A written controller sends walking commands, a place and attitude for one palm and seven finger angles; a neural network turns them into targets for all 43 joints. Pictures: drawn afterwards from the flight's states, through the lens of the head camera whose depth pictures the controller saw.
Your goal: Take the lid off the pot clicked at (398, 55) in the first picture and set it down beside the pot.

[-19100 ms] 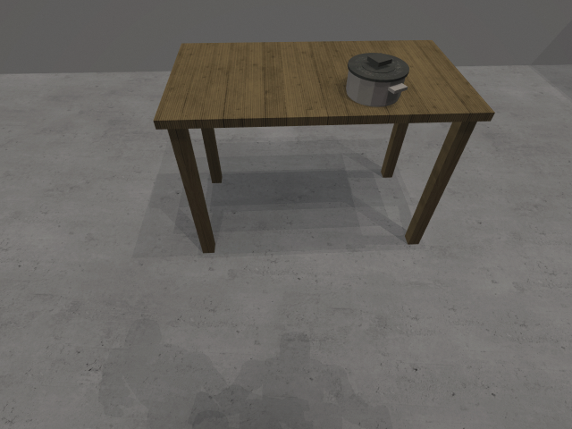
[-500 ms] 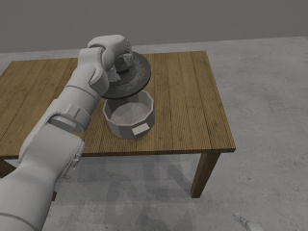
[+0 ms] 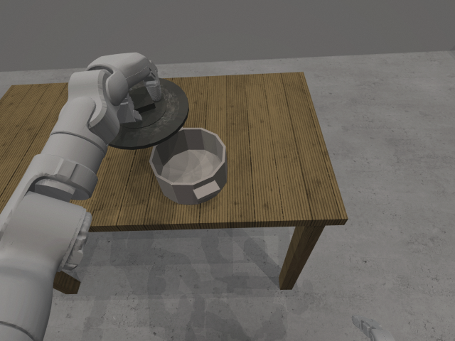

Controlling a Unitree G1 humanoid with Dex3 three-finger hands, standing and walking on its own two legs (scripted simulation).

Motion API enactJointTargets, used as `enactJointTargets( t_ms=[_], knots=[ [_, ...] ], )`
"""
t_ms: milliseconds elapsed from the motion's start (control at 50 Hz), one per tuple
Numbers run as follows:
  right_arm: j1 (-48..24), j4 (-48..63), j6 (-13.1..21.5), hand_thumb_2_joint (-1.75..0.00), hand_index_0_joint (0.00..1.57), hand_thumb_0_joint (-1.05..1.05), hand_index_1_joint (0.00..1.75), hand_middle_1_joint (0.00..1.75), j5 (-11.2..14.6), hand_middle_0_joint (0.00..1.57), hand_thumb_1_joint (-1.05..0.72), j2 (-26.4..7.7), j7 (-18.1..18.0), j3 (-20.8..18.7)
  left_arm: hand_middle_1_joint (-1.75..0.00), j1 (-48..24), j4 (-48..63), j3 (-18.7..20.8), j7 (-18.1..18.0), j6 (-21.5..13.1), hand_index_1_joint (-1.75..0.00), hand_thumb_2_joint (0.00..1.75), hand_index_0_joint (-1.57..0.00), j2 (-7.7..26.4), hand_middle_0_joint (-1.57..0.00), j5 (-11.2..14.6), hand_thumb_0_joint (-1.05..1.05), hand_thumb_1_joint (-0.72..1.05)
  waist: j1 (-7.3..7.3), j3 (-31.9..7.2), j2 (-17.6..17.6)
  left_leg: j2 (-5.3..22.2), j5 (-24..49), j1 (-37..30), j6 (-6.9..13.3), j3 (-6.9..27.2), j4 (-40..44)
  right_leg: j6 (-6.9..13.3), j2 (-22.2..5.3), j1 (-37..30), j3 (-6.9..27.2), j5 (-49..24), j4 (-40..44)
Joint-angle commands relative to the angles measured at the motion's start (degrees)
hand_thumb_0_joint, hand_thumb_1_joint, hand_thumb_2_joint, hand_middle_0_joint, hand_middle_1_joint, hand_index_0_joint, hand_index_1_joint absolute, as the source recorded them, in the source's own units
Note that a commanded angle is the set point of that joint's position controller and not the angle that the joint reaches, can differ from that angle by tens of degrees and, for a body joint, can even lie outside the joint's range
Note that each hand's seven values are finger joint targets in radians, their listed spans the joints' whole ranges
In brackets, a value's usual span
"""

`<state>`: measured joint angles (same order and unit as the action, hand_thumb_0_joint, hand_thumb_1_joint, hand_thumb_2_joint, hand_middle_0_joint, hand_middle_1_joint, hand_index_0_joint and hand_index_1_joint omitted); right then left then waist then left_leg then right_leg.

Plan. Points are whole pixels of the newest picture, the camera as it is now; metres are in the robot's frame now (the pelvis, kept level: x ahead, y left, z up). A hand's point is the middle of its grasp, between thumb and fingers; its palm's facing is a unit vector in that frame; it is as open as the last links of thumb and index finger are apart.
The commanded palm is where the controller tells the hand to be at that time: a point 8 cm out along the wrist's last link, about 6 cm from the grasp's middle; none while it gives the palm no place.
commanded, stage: move the lid sideways beside the pot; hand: left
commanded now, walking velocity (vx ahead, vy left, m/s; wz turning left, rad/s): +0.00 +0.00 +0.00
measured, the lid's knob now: (136, 101) +0.50 +0.17 +0.15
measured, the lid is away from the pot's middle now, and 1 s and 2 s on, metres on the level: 0.07 0.19 0.24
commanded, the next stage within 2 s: lower the lid onto the table in 1.52 s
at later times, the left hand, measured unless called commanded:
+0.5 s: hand (96, 110) +0.46 +0.22 +0.17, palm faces -0.33 -0.05 -0.94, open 8.1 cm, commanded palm +0.47 +0.24 +0.25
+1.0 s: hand (64, 110) +0.46 +0.28 +0.18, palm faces -0.33 -0.07 -0.94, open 8.1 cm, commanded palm +0.46 +0.29 +0.25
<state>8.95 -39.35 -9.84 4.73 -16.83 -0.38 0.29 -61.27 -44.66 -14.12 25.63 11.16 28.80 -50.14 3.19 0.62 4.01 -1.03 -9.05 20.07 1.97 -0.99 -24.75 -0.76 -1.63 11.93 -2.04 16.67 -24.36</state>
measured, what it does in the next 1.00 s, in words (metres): stands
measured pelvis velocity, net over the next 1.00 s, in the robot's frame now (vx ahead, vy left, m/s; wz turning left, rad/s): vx -0.01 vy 0.02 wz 0.00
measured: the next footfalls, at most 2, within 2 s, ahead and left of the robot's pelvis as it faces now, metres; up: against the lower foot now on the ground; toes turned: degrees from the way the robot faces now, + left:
none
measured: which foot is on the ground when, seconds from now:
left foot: down 0.00-1.00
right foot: down 0.00-1.00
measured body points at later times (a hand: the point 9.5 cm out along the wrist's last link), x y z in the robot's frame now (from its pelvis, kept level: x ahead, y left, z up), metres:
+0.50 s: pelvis -0.01 +0.01 +0.00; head +0.05 +0.00 +0.45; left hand +0.47 +0.22 +0.22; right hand +0.10 -0.25 -0.13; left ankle +0.04 +0.10 -0.74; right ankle -0.05 -0.13 -0.74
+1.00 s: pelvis -0.01 +0.02 +0.00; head +0.05 +0.01 +0.44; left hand +0.47 +0.28 +0.23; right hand +0.08 -0.26 -0.13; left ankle +0.04 +0.10 -0.74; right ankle -0.05 -0.13 -0.74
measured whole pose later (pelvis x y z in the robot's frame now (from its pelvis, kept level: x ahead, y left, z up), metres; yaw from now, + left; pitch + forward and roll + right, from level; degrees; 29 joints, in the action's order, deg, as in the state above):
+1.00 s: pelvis -0.01 +0.02 +0.00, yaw +0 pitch +6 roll -1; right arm 12.6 -39.4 -9.5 5.6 -17.7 -0.7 0.2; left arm -61.3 -49.5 -6.9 29.1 0.7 41.6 -51.2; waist 3.8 1.7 3.0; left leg -1.2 -9.1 23.5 3.1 -0.6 -26.8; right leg -1.7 -1.7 13.9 -2.4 15.3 -23.5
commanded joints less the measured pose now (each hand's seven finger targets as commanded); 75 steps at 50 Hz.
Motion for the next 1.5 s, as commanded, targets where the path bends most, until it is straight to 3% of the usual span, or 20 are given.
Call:
enactJointTargets(
  t_ms=[0, 60, 120, 200, 260, 280, 420, 480, 500, 560, 600, 680, 760, 800, 980, 1080, 1220, 1280, 1340, 1480],
  knots=[
    [-2.69, 7.31, 2.29, -0.9, 0.2, 0.0, 0.3, 0.3, -0.2, 0.2, -0.9, -7.32, 0.12, -2.48, -0.99, -38.08, 18.58, 8.3, -3.53, -1.06, -1.0, 1.08, -0.79, 18.54, -0.72, -1.16, 0.0, 0.55, -0.09, -30.82, -1.55, -1.79, 21.64, -25.45, 2.81, 2.47, -2.69, 2.75, 3.47, 1.29, -0.52, -27.45, 1.16],
    [-1.97, 6.89, 2.08, -0.9, 0.2, 0.0, 0.3, 0.3, -0.03, 0.2, -0.9, -7.39, 0.19, -2.34, -0.99, -33.12, 12.26, 8.2, -2.88, -0.64, -1.0, 1.08, -0.79, 17.76, -0.72, -0.83, 0.0, 0.55, 0.0, -26.89, -3.6, -1.83, 19.2, -23.12, 2.78, 2.27, -2.5, 2.75, 3.82, 2.85, -1.07, -24.86, 1.76],
    [-2.33, 7.26, 1.81, -0.9, 0.2, 0.0, 0.3, 0.3, 0.09, 0.2, -0.9, -7.85, 0.15, -2.26, -0.99, -35.78, 15.66, 9.39, -2.56, -1.6, -1.0, 1.08, -0.79, 20.95, -0.72, -1.06, 0.0, 0.55, -0.25, -28.93, -2.61, -1.92, 19.02, -23.18, 2.85, 2.13, -2.33, 2.73, 3.51, 1.46, -0.77, -25.84, 1.6],
    [-1.7, 7.15, 2.13, -0.9, 0.2, 0.0, 0.3, 0.3, 0.1, 0.2, -0.9, -7.88, 0.2, -2.53, -0.99, -37.66, 17.54, 8.07, -2.15, -2.35, -1.0, 1.08, -0.79, 19.82, -0.72, -0.98, 0.0, 0.55, 0.32, -29.78, -0.07, -1.39, 21.19, -26.29, 2.57, 3.11, -2.59, 2.78, 3.84, 3.94, -1.17, -23.4, 1.78],
    [-0.72, 6.29, 2.05, -0.9, 0.2, 0.0, 0.3, 0.3, 0.28, 0.2, -0.9, -8.18, -0.08, -2.36, -0.99, -36.11, 12.9, 9.01, -1.76, -2.91, -1.0, 1.08, -0.79, 21.05, -0.72, -0.5, 0.0, 0.55, 0.33, -27.46, -2.07, -1.41, 16.92, -24.19, 2.58, 2.86, -1.93, 2.77, 3.9, 4.54, -1.68, -20.81, 2.29],
    [-1.02, 6.75, 2.19, -0.9, 0.2, 0.0, 0.3, 0.3, 0.38, 0.2, -0.9, -8.11, -0.09, -2.43, -0.99, -36.75, 13.65, 6.66, -1.47, -3.18, -1.0, 1.08, -0.79, 18.51, -0.72, 0.02, 0.0, 0.55, 0.78, -27.61, -1.18, -1.63, 17.62, -24.39, 2.58, 2.98, -2.18, 2.92, 3.93, 5.06, -1.76, -20.97, 2.37],
    [0.85, 5.28, 2.46, -0.9, 0.2, 0.0, 0.3, 0.3, 0.48, 0.2, -0.9, -8.49, -0.6, -2.22, -0.99, -37.76, 8.24, 8.36, -1.86, -4.69, -1.0, 1.08, -0.79, 21.77, -0.72, -0.9, 0.0, 0.55, 0.74, -25.97, -1.75, -1.52, 13.33, -22.57, 2.56, 3.0, -1.53, 2.9, 4.15, 5.94, -2.13, -17.54, 2.71],
    [1.07, 5.79, 2.87, -0.9, 0.2, 0.0, 0.3, 0.3, 0.38, 0.2, -0.9, -8.74, -0.73, -2.42, -0.99, -38.44, 10.09, 9.11, -1.99, -5.66, -1.0, 1.08, -0.79, 23.39, -0.72, -1.12, 0.0, 0.55, 0.45, -29.03, -0.34, -1.51, 15.69, -23.89, 2.7, 3.1, -2.1, 3.12, 4.06, 5.06, -1.97, -19.12, 2.47],
    [1.85, 5.67, 2.91, -0.9, 0.2, 0.0, 0.3, 0.3, 0.13, 0.2, -0.9, -8.93, -0.72, -2.62, -0.99, -39.09, 11.82, 11.8, -2.26, -6.15, -1.0, 1.08, -0.79, 26.73, -0.72, -1.67, 0.0, 0.55, -0.04, -31.13, -1.07, -1.23, 16.44, -24.89, 2.72, 3.31, -2.26, 2.95, 4.03, 3.91, -1.77, -19.9, 2.22],
    [2.08, 5.48, 2.71, -0.9, 0.2, 0.0, 0.3, 0.3, 0.48, 0.2, -0.9, -8.86, -0.88, -2.51, -0.99, -36.88, 7.24, 10.41, -1.63, -6.55, -1.0, 1.08, -0.79, 25.4, -0.72, -1.41, 0.0, 0.55, 0.54, -27.17, -0.9, -1.42, 13.48, -22.5, 2.83, 2.89, -1.85, 2.87, 4.12, 5.32, -2.0, -17.93, 2.9],
    [2.25, 5.77, 2.63, -0.9, 0.2, 0.0, 0.3, 0.3, 0.53, 0.2, -0.9, -9.33, -0.78, -2.69, -0.99, -37.49, 9.54, 12.64, -1.67, -7.22, -1.0, 1.08, -0.79, 28.72, -0.72, -1.74, 0.0, 0.55, 0.08, -28.86, -0.29, -1.13, 15.2, -23.13, 2.75, 3.05, -1.98, 2.95, 3.97, 4.42, -1.82, -18.98, 2.48],
    [2.78, 5.95, 2.51, -0.9, 0.2, 0.0, 0.3, 0.3, 0.72, 0.2, -0.9, -9.32, -0.76, -2.88, -0.99, -35.5, 7.69, 9.69, -0.81, -7.83, -1.0, 1.08, -0.79, 25.25, -0.72, -1.33, 0.0, 0.55, 0.93, -26.83, 1.17, -1.15, 16.81, -23.61, 2.74, 3.22, -2.39, 3.1, 4.35, 6.91, -2.38, -18.05, 2.91],
    [3.67, 5.4, 2.48, -0.9, 0.2, 0.0, 0.3, 0.3, 0.65, 0.2, -0.9, -9.65, -0.79, -2.99, -0.99, -36.49, 7.7, 11.36, -0.44, -8.48, -1.0, 1.08, -0.79, 28.06, -0.72, -1.26, 0.0, 0.55, 0.72, -26.74, 0.69, -1.09, 13.69, -23.4, 2.96, 3.23, -2.12, 2.95, 4.45, 6.89, -2.35, -16.27, 3.14],
    [3.61, 5.84, 2.6, -0.9, 0.2, 0.0, 0.3, 0.3, 0.44, 0.2, -0.9, -9.98, -0.74, -3.1, -0.99, -38.92, 13.01, 13.38, -0.74, -9.63, -1.0, 1.08, -0.79, 31.41, -0.72, -1.72, 0.0, 0.55, 0.27, -30.96, 2.92, -0.96, 17.92, -26.0, 2.78, 3.65, -2.85, 3.08, 4.34, 5.56, -2.07, -18.64, 2.47],
    [3.71, 5.9, 2.03, -0.9, 0.2, 0.0, 0.3, 0.3, 0.77, 0.2, -0.9, -10.12, -0.74, -3.02, -0.99, -33.62, 7.68, 13.59, 0.24, -10.45, -1.0, 1.08, -0.79, 31.93, -0.72, -1.33, 0.0, 0.55, 0.42, -26.95, 1.95, -1.03, 17.46, -23.18, 3.1, 2.96, -3.15, 3.01, 4.4, 6.71, -2.33, -18.73, 2.83],
    [4.17, 6.13, 1.86, -0.9, 0.2, 0.0, 0.3, 0.3, 0.87, 0.2, -0.9, -10.59, -1.05, -2.86, -0.99, -33.45, 8.54, 16.28, 0.67, -11.92, -1.0, 1.08, -0.79, 36.52, -0.72, -1.17, 0.0, 0.55, 0.01, -28.77, 2.42, -0.92, 17.78, -23.32, 3.35, 2.86, -3.69, 2.99, 4.26, 5.24, -2.11, -19.67, 2.65],
    [4.72, 5.25, 1.43, -0.9, 0.2, 0.0, 0.3, 0.3, 0.89, 0.2, -0.9, -10.68, -1.39, -2.7, -0.99, -32.61, 6.53, 16.18, 1.76, -13.34, -1.0, 1.08, -0.79, 37.04, -0.72, -0.5, 0.0, 0.55, 0.59, -25.72, 1.08, -0.8, 15.45, -22.45, 3.63, 2.56, -3.66, 2.6, 4.47, 6.93, -2.44, -17.78, 3.27],
    [4.28, 5.35, 1.37, -0.9, 0.2, 0.0, 0.3, 0.3, 1.14, 0.2, -0.9, -10.75, -1.31, -2.84, -0.99, -34.45, 9.69, 13.11, 2.13, -13.75, -1.0, 1.08, -0.79, 34.18, -0.72, -0.16, 0.0, 0.55, 0.82, -26.74, 4.63, -0.59, 17.65, -24.73, 3.28, 3.02, -3.67, 2.79, 4.45, 8.34, -2.8, -16.9, 3.13],
    [5.53, 4.76, 1.43, -0.9, 0.2, 0.0, 0.3, 0.3, 0.85, 0.2, -0.9, -10.97, -1.52, -2.59, -0.99, -32.75, 7.08, 16.55, 1.91, -14.61, -1.0, 1.08, -0.79, 38.31, -0.72, -0.56, 0.0, 0.55, 0.51, -26.72, 3.33, -0.52, 15.39, -24.14, 3.26, 3.25, -3.68, 2.78, 4.75, 8.23, -2.94, -14.92, 3.2],
    [5.75, 4.18, 1.99, -0.9, 0.2, 0.0, 0.3, 0.3, 0.87, 0.2, -0.9, -11.44, -1.86, -2.74, -0.99, -33.9, 8.63, 15.65, 2.14, -15.5, -1.0, 1.08, -0.79, 37.86, -0.72, 0.35, 0.0, 0.55, 0.44, -28.02, 4.87, -0.45, 17.36, -25.5, 3.39, 3.59, -4.02, 2.93, 4.56, 8.67, -3.09, -15.67, 3.19]
  ],
)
